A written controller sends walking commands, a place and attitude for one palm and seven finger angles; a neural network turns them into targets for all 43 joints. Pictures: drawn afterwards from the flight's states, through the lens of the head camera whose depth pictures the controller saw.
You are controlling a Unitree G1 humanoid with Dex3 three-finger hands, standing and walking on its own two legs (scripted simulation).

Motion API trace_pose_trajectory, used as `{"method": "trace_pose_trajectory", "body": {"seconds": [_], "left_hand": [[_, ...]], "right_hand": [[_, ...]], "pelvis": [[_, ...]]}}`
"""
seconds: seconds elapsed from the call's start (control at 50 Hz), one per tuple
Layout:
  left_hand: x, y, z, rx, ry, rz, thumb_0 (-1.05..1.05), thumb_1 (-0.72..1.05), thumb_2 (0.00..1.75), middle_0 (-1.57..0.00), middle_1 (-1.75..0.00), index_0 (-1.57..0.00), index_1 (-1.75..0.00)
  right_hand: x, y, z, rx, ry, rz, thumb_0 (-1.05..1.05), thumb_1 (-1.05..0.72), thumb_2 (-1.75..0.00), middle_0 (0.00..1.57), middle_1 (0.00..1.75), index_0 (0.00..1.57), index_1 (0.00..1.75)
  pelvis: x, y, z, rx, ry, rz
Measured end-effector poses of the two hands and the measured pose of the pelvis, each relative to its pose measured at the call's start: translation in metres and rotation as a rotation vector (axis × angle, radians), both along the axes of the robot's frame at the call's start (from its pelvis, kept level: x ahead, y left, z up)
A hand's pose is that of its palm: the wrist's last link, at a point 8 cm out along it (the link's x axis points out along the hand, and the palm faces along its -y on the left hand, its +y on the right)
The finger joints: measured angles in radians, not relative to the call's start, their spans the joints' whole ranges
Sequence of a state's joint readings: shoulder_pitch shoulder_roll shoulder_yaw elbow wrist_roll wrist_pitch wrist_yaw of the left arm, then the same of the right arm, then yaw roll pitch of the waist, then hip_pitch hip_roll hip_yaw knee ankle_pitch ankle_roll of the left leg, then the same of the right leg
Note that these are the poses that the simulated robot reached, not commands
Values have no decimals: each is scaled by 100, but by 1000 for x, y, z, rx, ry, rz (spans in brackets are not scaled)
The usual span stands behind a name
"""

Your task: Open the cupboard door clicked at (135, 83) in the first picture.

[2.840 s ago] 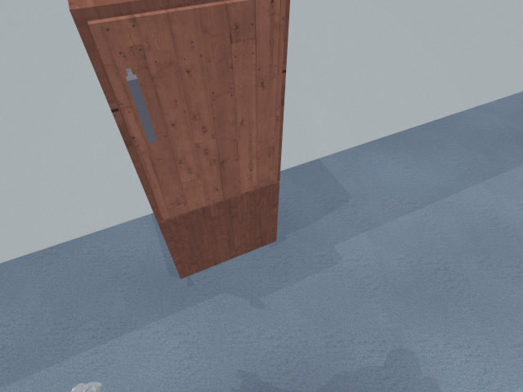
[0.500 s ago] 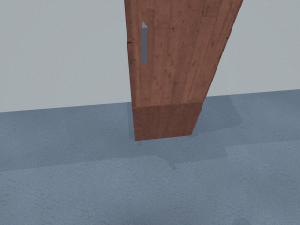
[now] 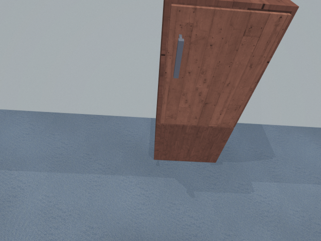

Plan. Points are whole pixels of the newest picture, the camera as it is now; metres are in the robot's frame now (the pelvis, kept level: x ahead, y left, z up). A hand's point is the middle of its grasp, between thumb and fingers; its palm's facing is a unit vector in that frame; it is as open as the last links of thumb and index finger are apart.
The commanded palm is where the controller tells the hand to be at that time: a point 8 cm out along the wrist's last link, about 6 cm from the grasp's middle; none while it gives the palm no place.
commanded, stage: take the last steps up to it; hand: left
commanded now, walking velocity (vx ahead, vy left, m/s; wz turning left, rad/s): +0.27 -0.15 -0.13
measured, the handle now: (178, 57) +0.74 +0.01 +0.09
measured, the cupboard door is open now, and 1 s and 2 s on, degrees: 0 0 0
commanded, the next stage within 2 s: come to a stop and stand still in 0.44 s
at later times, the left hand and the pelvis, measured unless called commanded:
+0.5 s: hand (135, 215) +0.23 +0.09 -0.16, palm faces -0.03 -0.97 -0.22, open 7.3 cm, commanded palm none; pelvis +0.14 -0.09 +0.00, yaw -2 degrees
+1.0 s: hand (143, 211) +0.24 +0.07 -0.16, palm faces +0.03 -0.96 -0.29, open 7.3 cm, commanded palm none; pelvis +0.20 -0.13 +0.00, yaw -4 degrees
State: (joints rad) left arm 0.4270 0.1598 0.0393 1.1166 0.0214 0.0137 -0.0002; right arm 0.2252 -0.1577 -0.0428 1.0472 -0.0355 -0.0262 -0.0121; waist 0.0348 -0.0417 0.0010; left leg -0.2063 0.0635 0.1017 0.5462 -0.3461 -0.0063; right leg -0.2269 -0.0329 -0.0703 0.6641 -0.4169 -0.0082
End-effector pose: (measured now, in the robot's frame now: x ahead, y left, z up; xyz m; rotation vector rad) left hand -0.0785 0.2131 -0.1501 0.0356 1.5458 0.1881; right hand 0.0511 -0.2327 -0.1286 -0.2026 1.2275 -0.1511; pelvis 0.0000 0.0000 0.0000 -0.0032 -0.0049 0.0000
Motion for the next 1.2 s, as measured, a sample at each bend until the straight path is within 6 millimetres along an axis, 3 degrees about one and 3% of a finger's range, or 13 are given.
{"method": "trace_pose_trajectory", "body": {"seconds": [0.06, 0.12, 0.22, 0.3, 0.38, 0.46, 0.56, 0.64, 0.7, 0.78, 0.94, 1.06, 1.2], "left_hand": [[7, 3, 3, -22, 60, -35, 1, 91, 90, -20, -30, -20, -30], [37, 6, 7, -20, 34, -52, 1, 91, 90, -20, -30, -20, -30], [114, 1, 10, 11, -74, -91, 1, 91, 90, -19, -30, -20, -30], [190, -16, 11, 45, -160, -155, 1, 91, 90, -19, -30, -20, -30], [259, -39, 6, 93, -275, -192, 0, 91, 90, -19, -30, -20, -30], [291, -62, 15, 104, -321, -181, 0, 91, 90, -19, -30, -20, -30], [309, -85, 18, 87, -293, -173, 0, 93, 90, -20, -30, -20, -30], [317, -93, 10, 60, -262, -156, 0, 94, 90, -20, -30, -20, -30], [321, -98, -3, 34, -231, -131, 0, 93, 90, -20, -30, -20, -30], [322, -100, -2, 36, -189, -108, 0, 93, 90, -20, -30, -20, -30], [318, -94, 19, 124, -178, -106, 0, 91, 90, -20, -30, -20, -30], [303, -106, 21, 197, -211, -130, 0, 91, 90, -19, -30, -20, -30], [286, -137, 24, 138, -184, -147, 0, 91, 90, -20, -30, -20, -30]], "right_hand": [[-11, 3, 6, -14, 9, -53, 0, -92, -90, 20, 30, 20, 30], [-32, -1, 10, -19, 84, -90, 0, -93, -90, 21, 30, 20, 30], [-65, -11, 7, 3, 247, -149, 0, -92, -90, 21, 30, 20, 30], [-76, -27, -2, 36, 347, -205, 0, -91, -90, 21, 30, 20, 30], [-64, -54, -21, 66, 417, -225, 0, -91, -90, 21, 30, 20, 30], [-5, -83, -21, 51, 349, -196, 1, -91, -90, 20, 30, 20, 30], [102, -105, -10, 25, 129, -144, 1, -91, -90, 20, 30, 20, 30], [178, -105, -3, 14, -6, -91, 0, -91, -90, 20, 30, 20, 30], [220, -97, -2, 12, -69, -65, 0, -91, -90, 20, 30, 20, 30], [252, -85, 5, 32, -95, -41, 0, -91, -90, 20, 30, 20, 30], [252, -104, -5, 67, -65, -36, 0, -91, -90, 21, 30, 21, 30], [226, -150, -25, 76, -41, -70, 0, -91, -90, 21, 30, 20, 30], [181, -180, -16, 32, 29, -112, 0, -91, -90, 20, 30, 20, 30]], "pelvis": [[12, -1, 5, -2, -8, -23], [26, -6, 11, -7, -8, -27], [52, -21, 11, -4, 2, -37], [78, -44, 3, 5, 8, -47], [108, -73, -14, -2, 7, -43], [131, -89, -6, -6, 5, -43], [163, -100, 4, -20, 13, -35], [187, -103, 3, -38, 4, -46], [205, -103, -2, -50, -16, -56], [216, -105, 2, -12, -18, -67], [203, -121, 5, -7, -9, -64], [191, -150, -9, 27, -15, -62], [182, -161, 2, 23, -12, -54]]}}
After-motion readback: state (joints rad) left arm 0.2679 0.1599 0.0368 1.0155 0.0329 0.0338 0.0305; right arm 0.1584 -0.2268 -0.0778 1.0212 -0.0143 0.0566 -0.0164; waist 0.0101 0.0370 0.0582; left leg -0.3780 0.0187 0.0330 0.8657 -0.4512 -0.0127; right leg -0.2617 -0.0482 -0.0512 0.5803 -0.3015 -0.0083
